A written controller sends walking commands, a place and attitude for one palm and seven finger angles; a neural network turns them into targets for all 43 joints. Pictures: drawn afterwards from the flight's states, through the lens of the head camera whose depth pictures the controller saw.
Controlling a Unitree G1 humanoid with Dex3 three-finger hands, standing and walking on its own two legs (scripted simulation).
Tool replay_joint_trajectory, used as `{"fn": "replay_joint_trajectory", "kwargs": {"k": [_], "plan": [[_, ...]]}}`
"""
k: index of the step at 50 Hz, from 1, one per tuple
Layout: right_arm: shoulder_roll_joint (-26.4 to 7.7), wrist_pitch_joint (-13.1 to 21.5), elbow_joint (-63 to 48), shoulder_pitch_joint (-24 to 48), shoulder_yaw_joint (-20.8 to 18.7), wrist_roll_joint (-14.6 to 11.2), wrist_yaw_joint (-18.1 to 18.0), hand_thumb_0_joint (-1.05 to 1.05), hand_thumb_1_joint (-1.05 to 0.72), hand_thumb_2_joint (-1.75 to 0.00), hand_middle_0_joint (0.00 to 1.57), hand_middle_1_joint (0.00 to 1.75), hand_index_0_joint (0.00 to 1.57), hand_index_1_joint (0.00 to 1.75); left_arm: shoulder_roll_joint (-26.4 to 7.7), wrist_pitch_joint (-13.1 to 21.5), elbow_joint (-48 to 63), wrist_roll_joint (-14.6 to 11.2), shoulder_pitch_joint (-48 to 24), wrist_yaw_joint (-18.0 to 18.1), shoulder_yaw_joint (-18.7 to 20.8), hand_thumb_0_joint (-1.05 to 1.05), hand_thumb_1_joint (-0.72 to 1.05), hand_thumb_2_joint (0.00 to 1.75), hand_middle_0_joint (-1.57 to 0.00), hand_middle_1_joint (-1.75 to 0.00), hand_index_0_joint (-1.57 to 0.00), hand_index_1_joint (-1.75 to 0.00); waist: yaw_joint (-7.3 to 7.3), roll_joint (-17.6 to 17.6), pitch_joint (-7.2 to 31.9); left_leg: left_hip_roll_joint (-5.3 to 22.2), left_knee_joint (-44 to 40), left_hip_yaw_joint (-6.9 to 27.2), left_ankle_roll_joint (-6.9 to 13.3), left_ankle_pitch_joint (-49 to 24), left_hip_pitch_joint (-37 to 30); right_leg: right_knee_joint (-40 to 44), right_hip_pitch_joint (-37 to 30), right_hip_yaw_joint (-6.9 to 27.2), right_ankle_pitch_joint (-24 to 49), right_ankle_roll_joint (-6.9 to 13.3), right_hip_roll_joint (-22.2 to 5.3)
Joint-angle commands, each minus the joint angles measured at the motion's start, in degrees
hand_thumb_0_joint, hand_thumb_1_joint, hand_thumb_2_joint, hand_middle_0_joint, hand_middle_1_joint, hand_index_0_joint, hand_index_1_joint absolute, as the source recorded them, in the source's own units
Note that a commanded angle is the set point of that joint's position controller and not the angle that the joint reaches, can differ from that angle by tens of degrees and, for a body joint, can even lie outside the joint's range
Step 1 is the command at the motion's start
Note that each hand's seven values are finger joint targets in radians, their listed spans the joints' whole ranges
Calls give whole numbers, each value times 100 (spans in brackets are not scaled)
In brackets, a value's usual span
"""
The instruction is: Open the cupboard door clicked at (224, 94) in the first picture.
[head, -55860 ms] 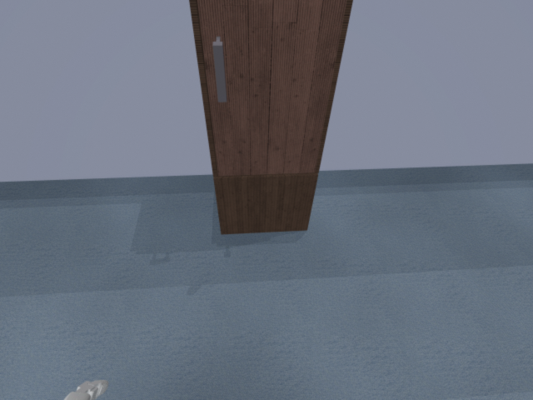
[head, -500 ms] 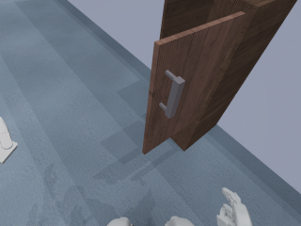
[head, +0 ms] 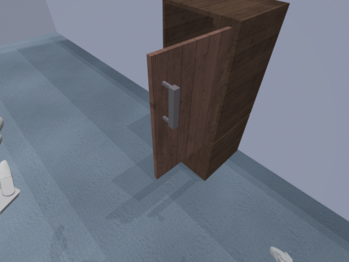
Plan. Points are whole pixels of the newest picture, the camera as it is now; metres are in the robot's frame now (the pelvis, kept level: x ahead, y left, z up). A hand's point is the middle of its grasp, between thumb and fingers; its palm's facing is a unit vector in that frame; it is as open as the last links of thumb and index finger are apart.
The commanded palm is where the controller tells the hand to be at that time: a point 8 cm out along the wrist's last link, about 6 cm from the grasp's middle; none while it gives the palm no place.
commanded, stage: stop stepping back and stand still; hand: left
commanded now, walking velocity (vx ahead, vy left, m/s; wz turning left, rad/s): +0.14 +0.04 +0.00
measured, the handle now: (169, 105) +0.57 +0.06 +0.06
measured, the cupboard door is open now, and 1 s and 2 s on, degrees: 88 88 88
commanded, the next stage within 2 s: let the arm hang, fingers relaxed in 0.54 s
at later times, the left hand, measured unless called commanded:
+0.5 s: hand out of the picture +0.14 +0.30 +0.18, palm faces +0.48 -0.75 -0.46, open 7.4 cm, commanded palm +0.08 +0.32 +0.18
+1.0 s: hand out of the picture -0.01 +0.20 -0.18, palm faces +0.11 -0.97 -0.21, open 6.9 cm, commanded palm none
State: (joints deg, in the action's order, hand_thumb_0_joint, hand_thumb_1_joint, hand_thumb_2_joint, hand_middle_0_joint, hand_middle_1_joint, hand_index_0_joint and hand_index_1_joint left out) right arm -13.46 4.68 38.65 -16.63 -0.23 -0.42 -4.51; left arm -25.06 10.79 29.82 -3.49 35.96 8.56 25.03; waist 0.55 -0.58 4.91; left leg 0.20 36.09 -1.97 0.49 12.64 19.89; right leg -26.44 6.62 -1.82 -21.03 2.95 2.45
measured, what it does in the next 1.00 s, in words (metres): steps on the spot: right foot, then left foot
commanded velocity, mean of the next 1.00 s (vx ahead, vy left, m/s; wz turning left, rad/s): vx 0.08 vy -0.01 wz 0.00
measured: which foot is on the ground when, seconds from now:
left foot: down 0.00-0.60, up 0.62-0.94, down 0.96-1.00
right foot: down 0.00-0.34, up 0.36-0.56, down 0.58-1.00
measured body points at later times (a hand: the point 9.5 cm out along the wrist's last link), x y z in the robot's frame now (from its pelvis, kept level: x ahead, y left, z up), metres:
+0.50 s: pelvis -0.06 +0.02 +0.01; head -0.07 +0.02 +0.46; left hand +0.11 +0.33 +0.20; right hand +0.08 -0.20 -0.09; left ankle +0.01 +0.11 -0.73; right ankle -0.10 -0.06 -0.70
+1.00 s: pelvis -0.03 +0.01 -0.01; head +0.00 +0.03 +0.44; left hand -0.02 +0.25 -0.17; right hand +0.06 -0.23 -0.14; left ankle -0.03 +0.14 -0.74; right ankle -0.09 -0.05 -0.73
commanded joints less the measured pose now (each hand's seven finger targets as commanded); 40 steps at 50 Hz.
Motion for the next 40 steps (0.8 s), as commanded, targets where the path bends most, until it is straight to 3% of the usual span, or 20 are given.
{"fn": "replay_joint_trajectory", "kwargs": {"k": [1,4,7,10,12,14,15,17,18,21,25,27,28,30,31,32,33,34,38,40], "plan": [[-705,442,-910,740,-243,-25,-123,0,-90,-90,20,30,20,30,-788,263,211,81,-1137,169,337,0,90,90,-20,-30,-20,-30,-94,219,-6,448,-1015,332,345,-1703,-1264,-142,522,483,3130,-550,-758],[-646,377,-997,758,-174,-9,-74,0,-90,-90,20,30,20,30,-878,292,364,148,-1032,130,293,0,90,90,-20,-30,-20,-30,-112,216,64,472,-710,450,348,-2492,-1103,38,393,405,3286,-520,-680],[-641,400,-1074,924,-208,-9,-15,0,-90,-90,20,30,20,30,-1031,413,808,123,-1075,96,420,0,90,90,-20,-30,-20,-30,-79,-137,-224,347,-858,485,238,-728,-601,677,447,643,1221,-301,-778],[-559,394,-1138,950,-225,60,-13,0,-90,-90,20,30,20,30,-1028,457,1027,110,-787,144,506,0,90,90,-20,-30,-20,-30,-125,-99,-717,107,-491,243,131,804,-334,1356,1144,1263,-1302,207,-1222],[-569,352,-1127,903,-258,75,-63,0,-90,-90,20,30,20,30,-1162,462,1113,126,-740,210,676,0,90,90,-20,-30,-20,-30,-136,25,-820,78,-87,122,54,1030,-498,1478,1663,1501,-2160,458,-1420],[-521,340,-1097,811,-190,115,-100,0,-90,-90,20,30,20,30,-1018,473,1074,142,-944,243,615,0,90,90,-20,-30,-20,-30,-215,310,-903,173,-487,230,92,1159,-668,970,1878,1087,-2122,436,-1190],[-547,348,-1094,789,-178,132,-124,0,-90,-90,20,30,20,30,-966,476,945,138,-959,242,621,0,90,90,-20,-30,-20,-30,-228,736,-924,316,-986,603,189,1466,-732,465,1980,798,-1969,298,-814],[-587,455,-1130,788,-179,108,-149,0,-90,-90,20,30,20,30,-908,475,1021,177,-1226,258,582,0,90,90,-20,-30,-20,-30,-193,2177,-835,1321,-2903,2587,427,3400,-537,-1574,1854,-237,-1179,-137,109],[-485,524,-1139,785,-149,136,-159,0,-90,-90,20,30,20,30,-990,465,986,232,-1382,273,623,0,90,90,-20,-30,-20,-30,-180,1994,-794,1571,-3339,2945,446,3726,-97,-2448,1537,-155,-1013,-146,126],[-509,565,-1046,744,-230,102,-85,0,-90,-90,20,30,20,30,-705,300,359,168,-905,190,377,0,90,90,-20,-30,-20,-30,-80,845,-422,1323,-3033,1929,453,2789,64,-2184,840,-237,-750,-176,50],[-536,520,-1056,811,-197,100,-54,0,-90,-90,20,30,20,30,-499,116,597,133,-515,126,52,0,90,90,-20,-30,-20,-30,-105,1003,-336,990,-2880,1164,296,2086,32,-679,134,-552,-789,-168,134],[-545,468,-1065,892,-190,136,-64,0,-90,-90,20,30,20,30,-707,100,883,180,-607,116,201,0,90,90,-20,-30,-20,-30,-82,898,-295,734,-2309,829,169,1866,114,372,-249,-327,-478,-82,20],[-473,428,-1089,878,-174,144,-56,0,-90,-90,20,30,20,30,-750,98,961,176,-606,100,206,0,90,90,-20,-30,-20,-30,-93,461,-288,543,-1619,616,136,1395,204,845,-260,150,-291,37,-295],[-413,330,-1074,899,-167,154,-24,0,-90,-90,20,30,20,30,-1069,111,1121,121,-894,95,431,0,90,90,-20,-30,-20,-30,-57,-829,-278,60,571,159,-15,587,597,1720,160,2272,-300,658,-1837],[-438,398,-1034,961,-169,138,-21,0,-90,-90,20,30,20,30,-1187,176,1186,99,-1141,142,574,0,90,90,-20,-30,-20,-30,-16,-714,-320,70,1323,235,-60,798,821,1648,206,2373,371,841,-2101],[-906,590,22,1507,-437,24,531,0,-90,-90,20,30,20,30,150,-779,-3400,502,-1590,-465,-1678,0,90,90,-20,-30,-20,-30,-261,-808,-406,755,1983,117,-4,1442,1379,668,375,1030,1789,852,-2790],[-748,44,137,616,-492,49,519,0,-90,-90,20,30,20,30,478,-991,-3798,612,-1300,-637,-1586,0,90,90,-20,-30,-20,-30,-252,-538,-363,426,2222,319,-80,1640,1065,144,664,1038,2759,962,-2131],[-519,-198,-6,432,-375,41,511,0,-90,-90,20,30,20,30,548,-1040,-3758,587,-1068,-712,-1615,0,90,90,-20,-30,-20,-30,-202,-505,-432,188,2379,142,-101,1628,1220,23,364,794,3396,915,-1856],[-232,-475,-190,854,-194,185,482,0,-90,-90,20,30,20,30,583,-980,-4961,579,-1098,-710,-1856,0,90,90,-20,-30,-20,-30,85,-934,-469,-8,2020,-251,-95,1567,1609,-61,-792,500,5997,709,-1720],[-192,-556,-30,898,-214,231,439,0,-90,-90,20,30,20,30,535,-970,-5698,577,-1234,-692,-1914,0,90,90,-20,-30,-20,-30,96,-1305,-507,-41,1618,-243,-58,1462,1242,-4,-820,395,6277,570,-1609]]}}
